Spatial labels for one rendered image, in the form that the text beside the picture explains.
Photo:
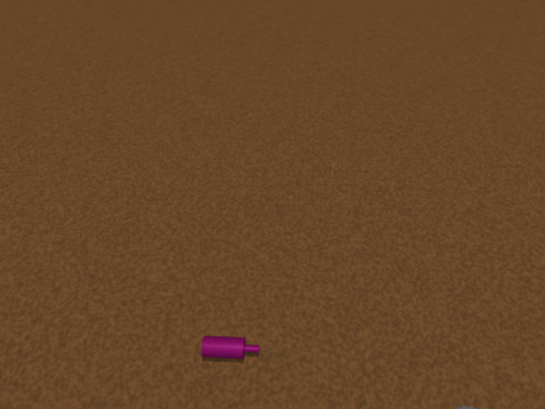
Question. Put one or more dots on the bottle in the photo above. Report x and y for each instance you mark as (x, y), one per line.
(226, 347)

